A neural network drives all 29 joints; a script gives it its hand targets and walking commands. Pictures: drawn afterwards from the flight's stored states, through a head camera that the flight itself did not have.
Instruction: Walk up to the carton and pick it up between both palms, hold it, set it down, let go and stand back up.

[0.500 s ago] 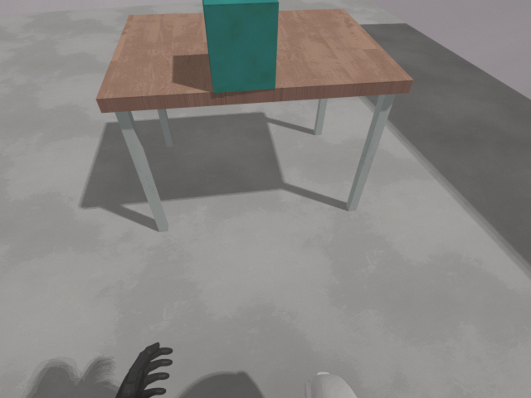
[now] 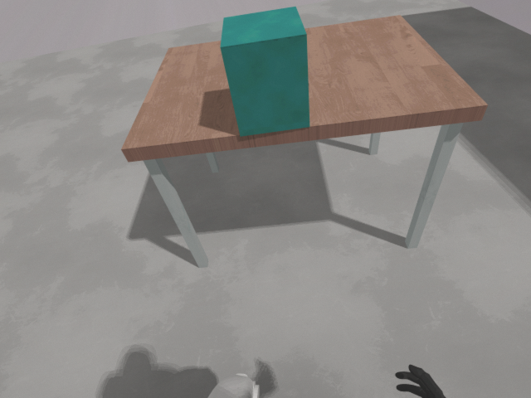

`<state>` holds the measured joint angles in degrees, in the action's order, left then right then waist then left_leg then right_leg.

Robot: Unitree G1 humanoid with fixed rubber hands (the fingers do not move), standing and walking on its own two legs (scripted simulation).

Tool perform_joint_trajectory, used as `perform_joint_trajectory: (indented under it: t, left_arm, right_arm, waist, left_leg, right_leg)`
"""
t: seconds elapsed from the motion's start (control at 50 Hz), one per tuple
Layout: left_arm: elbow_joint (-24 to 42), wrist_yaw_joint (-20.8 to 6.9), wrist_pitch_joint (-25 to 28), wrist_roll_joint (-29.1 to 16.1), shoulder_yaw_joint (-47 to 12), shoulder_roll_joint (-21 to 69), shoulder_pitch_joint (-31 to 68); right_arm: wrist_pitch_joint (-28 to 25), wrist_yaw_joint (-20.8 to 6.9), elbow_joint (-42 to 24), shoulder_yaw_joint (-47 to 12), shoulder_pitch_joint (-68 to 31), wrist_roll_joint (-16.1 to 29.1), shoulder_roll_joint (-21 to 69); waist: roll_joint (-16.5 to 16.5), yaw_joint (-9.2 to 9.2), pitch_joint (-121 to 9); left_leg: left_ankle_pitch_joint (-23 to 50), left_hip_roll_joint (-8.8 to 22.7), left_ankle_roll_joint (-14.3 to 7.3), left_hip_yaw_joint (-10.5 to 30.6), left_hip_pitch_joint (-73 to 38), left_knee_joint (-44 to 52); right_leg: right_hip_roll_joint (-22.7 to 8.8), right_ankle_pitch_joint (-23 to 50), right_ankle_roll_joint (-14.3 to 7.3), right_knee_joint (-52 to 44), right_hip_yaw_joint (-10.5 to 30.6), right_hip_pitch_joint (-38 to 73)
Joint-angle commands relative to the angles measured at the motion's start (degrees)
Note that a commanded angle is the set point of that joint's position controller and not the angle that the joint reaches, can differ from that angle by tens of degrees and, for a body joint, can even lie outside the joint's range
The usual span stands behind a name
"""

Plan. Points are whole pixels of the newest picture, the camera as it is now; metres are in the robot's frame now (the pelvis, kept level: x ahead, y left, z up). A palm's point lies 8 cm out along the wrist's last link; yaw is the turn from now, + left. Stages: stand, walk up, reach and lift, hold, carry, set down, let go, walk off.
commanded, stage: walk up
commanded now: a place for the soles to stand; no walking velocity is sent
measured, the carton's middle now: (267, 73) +0.92 +0.06 +0.07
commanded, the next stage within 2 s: none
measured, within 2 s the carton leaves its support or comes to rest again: neither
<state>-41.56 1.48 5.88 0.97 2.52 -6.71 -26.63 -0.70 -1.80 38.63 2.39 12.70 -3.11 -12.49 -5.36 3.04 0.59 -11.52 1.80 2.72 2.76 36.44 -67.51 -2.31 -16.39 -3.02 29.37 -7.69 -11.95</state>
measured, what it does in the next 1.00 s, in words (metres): walks ahead: left foot, then right foot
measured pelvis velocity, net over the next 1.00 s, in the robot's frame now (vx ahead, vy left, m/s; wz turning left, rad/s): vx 0.32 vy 0.07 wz -0.02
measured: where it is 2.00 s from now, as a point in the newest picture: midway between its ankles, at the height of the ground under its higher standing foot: (276, 363)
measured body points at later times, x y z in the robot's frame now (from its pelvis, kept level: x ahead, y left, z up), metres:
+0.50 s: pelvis +0.17 +0.08 -0.01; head +0.17 +0.09 +0.44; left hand +0.29 +0.31 -0.12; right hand +0.25 -0.15 -0.12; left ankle +0.19 +0.13 -0.74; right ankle +0.19 -0.08 -0.65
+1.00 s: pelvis +0.32 +0.07 +0.00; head +0.30 +0.03 +0.45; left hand +0.41 +0.29 -0.10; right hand +0.39 -0.16 -0.14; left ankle +0.31 +0.22 -0.64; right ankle +0.34 +0.01 -0.74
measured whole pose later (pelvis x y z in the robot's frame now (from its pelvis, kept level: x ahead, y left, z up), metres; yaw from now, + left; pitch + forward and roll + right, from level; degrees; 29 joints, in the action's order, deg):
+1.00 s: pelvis +0.32 +0.07 +0.00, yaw -1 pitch -2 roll +3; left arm -38.9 3.1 4.4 1.3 0.5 -5.0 -21.2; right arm -0.1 -2.0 39.9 2.8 21.9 -3.4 -11.5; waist -2.4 0.7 -0.6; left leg -20.4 0.3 -0.1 -0.8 29.3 -68.0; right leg -1.5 -15.2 -4.1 31.0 -5.2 -14.3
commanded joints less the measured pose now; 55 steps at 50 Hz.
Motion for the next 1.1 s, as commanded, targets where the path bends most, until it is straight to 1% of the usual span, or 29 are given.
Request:
perform_joint_trajectory:
  t: [0.0, 0.06, 0.12, 0.16, 0.18, 0.2, 0.22, 0.24, 0.26, 0.28, 0.32, 0.34, 0.38, 0.46, 0.56, 0.68, 0.7, 0.72, 0.74, 0.76, 0.78, 0.8, 0.82, 0.86, 0.88, 0.9, 0.94, 1.0, 1.08]
  left_arm:
    - [5.6, -0.23, 1.82, 0.28, 1.22, -5.66, 0.92]
    - [5.9, -0.17, 1.48, 0.78, 1.56, -8.0, -0.54]
    - [6.22, -0.18, 0.6, 0.91, 2.12, -10.94, -1.45]
    - [6.41, -0.24, -0.5, 0.72, 2.27, -11.57, -1.31]
    - [6.38, -0.49, -1.09, 0.55, 2.01, -10.78, -1.78]
    - [6.24, -0.9, -1.44, 0.54, 1.39, -8.62, -3.74]
    - [7.43, -1.31, -1.63, 0.69, 0.25, -5.14, -4.91]
    - [8.69, -1.3, -2.63, 0.9, -0.38, -4.15, -4.24]
    - [10.14, -1.23, -3.46, 1.8, 0.64, -7.63, -0.46]
    - [11.11, -1.36, -3.6, 2.04, 0.68, -8.62, 4.32]
    - [9.83, -2.01, -3.45, 1.38, 0.19, -5.91, 6.03]
    - [9.33, -2.35, -3.44, 1.23, -0.14, -5.01, 5.1]
    - [7.8, -2.48, -3.5, 1.35, -0.22, -3.66, 3.75]
    - [6.57, -2.05, -4.1, 1.43, -0.71, -2.57, 5.67]
    - [9.19, -1.22, -3.67, 1.21, -2.02, -1.66, 17.09]
    - [9.7, -0.32, -2.94, 0.92, -2.96, -0.98, 20.45]
    - [9.48, -0.23, -2.75, 0.99, -2.85, -0.82, 19.28]
    - [8.64, -0.11, -2.4, 1.07, -2.51, -0.8, 15.83]
    - [7.07, 0.17, -1.84, 1.28, -1.67, -1.74, 9.52]
    - [5.79, 0.57, -1.07, 1.84, -0.07, -5.02, 1.69]
    - [6.29, 1.09, -0.83, 2.1, 1.2, -8.77, -1.45]
    - [6.07, 1.96, -1.78, 1.4, 2.24, -10.34, -1.13]
    - [6.64, 2.44, -1.99, 0.7, 1.85, -8.64, 0.4]
    - [8.37, 2.8, -0.94, 0.49, 0.17, -4.88, 3.47]
    - [8.14, 2.74, -0.42, 0.5, 0.02, -4.56, 4.55]
    - [7.5, 2.37, -0.09, 0.3, 0.15, -4.69, 5.02]
    - [6.78, 1.11, 0.31, 0.0, 0.58, -5.16, 5.76]
    - [5.95, -0.09, 0.21, -0.05, 0.69, -4.75, 4.84]
    - [5.78, -0.74, -1.11, 0.19, 0.44, -5.64, 5.59]
  right_arm:
    - [-0.98, -0.11, -6.45, -2.13, -7.92, -0.37, 2.56]
    - [-1.68, -0.32, -7.45, -2.71, -11.37, -0.05, 2.83]
    - [-2.08, -0.2, -7.37, -2.47, -9.68, -0.08, 2.53]
    - [-2.4, 0.08, -6.58, -1.92, -5.73, -0.27, 2.32]
    - [-2.8, 0.31, -5.68, -1.25, -2.21, -0.6, 1.53]
    - [-3.44, 0.68, -4.72, 0.01, 2.72, -1.2, -0.39]
    - [-3.92, 1.36, -3.88, 1.71, 9.91, -1.67, -3.99]
    - [-3.58, 2.25, -4.29, 2.58, 13.0, -0.82, -6.71]
    - [-3.09, 3.14, -4.11, 3.45, 12.79, 0.13, -6.55]
    - [-3.08, 3.56, -4.93, 2.96, 11.22, 0.73, -4.04]
    - [-3.8, 4.16, -5.28, 1.82, 8.59, 1.3, -0.99]
    - [-4.26, 4.14, -4.77, 1.76, 7.73, 1.6, -0.49]
    - [-5.04, 3.4, -4.17, 1.72, 6.81, 1.73, 0.37]
    - [-5.54, 3.18, -4.1, 2.23, 6.95, 1.29, 0.23]
    - [-4.69, 2.71, -2.5, 2.36, 11.73, 0.63, -0.81]
    - [-3.29, 2.05, -1.69, 2.78, 17.63, 0.0, -4.14]
    - [-3.03, 1.98, -1.73, 2.68, 17.85, 0.13, -4.25]
    - [-2.74, 1.9, -1.9, 2.49, 17.19, 0.48, -4.3]
    - [-2.59, 1.61, -2.31, 2.0, 15.95, 0.91, -3.82]
    - [-2.69, 1.11, -3.3, 0.91, 15.0, 1.27, -1.63]
    - [-2.46, 0.65, -4.25, -0.4, 15.37, 1.07, 1.62]
    - [-1.28, 1.03, -4.64, 0.54, 14.46, 0.37, -1.87]
    - [-0.76, 0.97, -5.65, 1.29, 11.08, -0.65, -4.49]
    - [-0.51, 0.13, -5.58, 1.12, 7.48, -0.98, -2.98]
    - [-0.42, -0.23, -4.47, 0.74, 8.85, -0.74, -0.96]
    - [-0.47, -0.45, -3.57, 0.37, 10.74, -0.44, 0.71]
    - [-0.63, -0.48, -1.45, 0.12, 13.72, 0.12, 2.47]
    - [-0.78, -0.05, -1.08, 0.03, 10.91, 0.13, 3.09]
    - [-1.31, 1.41, -3.9, -1.43, 0.49, 0.64, 4.1]
  waist:
    - [14.12, 0.0, 1.83]
    - [13.19, 1.23, 0.86]
    - [12.3, 0.98, -0.76]
    - [9.8, -1.05, -1.09]
    - [6.53, -2.66, -2.13]
    - [0.61, -4.41, -5.6]
    - [-10.4, -7.06, -10.82]
    - [-11.02, -7.59, -10.07]
    - [-8.07, -8.75, -8.05]
    - [-3.7, -8.77, -4.4]
    - [0.09, -6.55, 1.22]
    - [0.64, -5.19, 1.9]
    - [1.57, -3.62, 1.85]
    - [0.45, -2.46, 0.3]
    - [0.01, -5.8, 0.7]
    - [0.97, -8.17, -1.92]
    - [1.71, -7.42, -2.11]
    - [3.14, -5.26, -2.86]
    - [6.29, -1.87, -5.32]
    - [13.16, 1.63, -10.97]
    - [22.32, 1.86, -11.95]
    - [17.88, 1.25, -9.94]
    - [14.81, 1.49, -4.85]
    - [7.36, 0.1, 3.71]
    - [6.99, -1.44, 5.32]
    - [8.03, -2.73, 5.6]
    - [11.32, -4.24, 4.37]
    - [16.78, -4.0, 4.16]
    - [17.37, -2.45, 4.2]
  left_leg:
    - [4.89, 1.48, 0.67, -5.59, 3.64, 13.9]
    - [2.79, 1.96, -0.6, -6.67, 0.3, 24.91]
    - [-1.32, 1.45, -3.41, -6.92, -6.89, 30.95]
    - [-0.7, 0.48, -5.82, -7.21, -14.1, 36.64]
    - [0.22, -0.6, -6.84, -6.98, -20.09, 39.0]
    - [-0.1, 1.73, -8.2, -2.19, -29.79, 38.62]
    - [-4.54, 12.83, -12.76, 15.24, -41.59, 41.37]
    - [-11.36, 21.22, -17.73, 31.36, -45.16, 47.57]
    - [-15.1, 22.82, -22.16, 36.4, -42.6, 51.17]
    - [-11.71, 21.4, -20.27, 33.32, -37.95, 52.65]
    - [-0.51, 15.36, -12.6, 19.23, -29.46, 51.86]
    - [5.43, 13.42, -10.43, 14.61, -26.55, 51.41]
    - [13.37, 10.8, -8.85, 8.43, -21.91, 51.23]
    - [18.61, 9.65, -9.04, 3.7, -22.78, 52.63]
    - [13.2, 7.68, -8.87, 2.69, -25.5, 52.99]
    - [12.49, 10.47, -12.51, 4.2, -32.82, 47.39]
    - [13.05, 10.76, -12.61, 4.08, -32.16, 45.42]
    - [14.39, 10.22, -12.04, 2.69, -29.39, 41.58]
    - [15.79, 8.37, -10.83, -0.04, -23.43, 33.57]
    - [8.48, 4.42, -8.97, -3.07, -12.67, 19.35]
    - [-20.9, -4.25, -6.28, -6.17, 1.62, 2.96]
    - [-24.73, -3.99, -5.26, -5.6, 6.15, -3.72]
    - [-23.54, -2.05, -4.65, -4.14, 7.49, -6.32]
    - [-14.63, -0.01, -4.01, -1.26, 7.72, -4.65]
    - [-10.32, 0.37, -3.37, -0.96, 5.2, -2.73]
    - [-7.6, 0.08, -2.58, -1.62, 1.97, -1.71]
    - [-3.36, -1.06, -0.96, -3.5, -3.32, -1.01]
    - [0.86, -0.52, 0.71, -5.13, -3.77, 3.68]
    - [2.73, 0.15, 1.3, -8.68, -8.81, 22.21]
  right_leg:
    - [-9.59, 13.09, -4.34, -14.1, 10.07, 1.63]
    - [-11.7, 11.57, -5.11, -13.37, 10.73, 4.51]
    - [-14.6, 11.9, -5.35, -10.84, 11.74, 4.32]
    - [-14.29, 8.2, -4.29, -6.12, 11.13, 1.9]
    - [-12.21, 7.08, -3.11, 0.04, 9.22, -0.53]
    - [-8.81, 5.49, -1.45, 10.95, 5.77, -5.92]
    - [-2.25, -8.36, 2.07, 28.43, 0.75, -17.46]
    - [2.81, -21.44, 3.42, 38.64, 2.18, -26.78]
    - [1.2, -20.36, 3.93, 45.04, 5.22, -30.48]
    - [-0.24, -17.57, 3.71, 47.51, 7.01, -32.14]
    - [-2.5, -9.03, 3.52, 45.43, 10.47, -29.48]
    - [-3.2, -6.04, 3.94, 43.01, 10.93, -27.1]
    - [-2.68, -2.2, 4.48, 41.04, 9.74, -22.37]
    - [-2.94, 3.03, 6.1, 36.93, 6.94, -24.53]
    - [-2.66, 6.93, 6.02, 21.05, 4.03, -24.5]
    - [0.57, -1.11, 2.46, 8.34, 1.29, -18.74]
    - [1.05, -1.4, 1.44, 5.86, 1.22, -15.77]
    - [1.69, 0.94, 0.15, 1.44, 1.14, -9.36]
    - [1.13, 3.83, -1.75, -2.51, 3.1, 2.1]
    - [-7.25, 1.92, -4.98, -3.4, 14.15, 17.34]
    - [-21.57, 1.14, -10.08, -8.2, 35.52, 24.55]
    - [-26.24, -11.23, -15.89, -13.27, 44.26, 19.89]
    - [-25.45, -17.11, -16.3, -16.31, 44.78, 13.41]
    - [-17.67, -12.11, -8.81, -17.08, 31.5, 4.71]
    - [-14.45, -5.95, -4.75, -16.35, 25.55, 1.08]
    - [-12.34, 0.05, -2.62, -15.75, 21.3, -1.88]
    - [-9.39, 7.7, -1.91, -15.46, 15.03, -5.42]
    - [-5.96, 12.43, -2.81, -14.82, 9.85, -6.32]
    - [-2.88, 24.12, -3.71, -10.18, 5.32, -6.25]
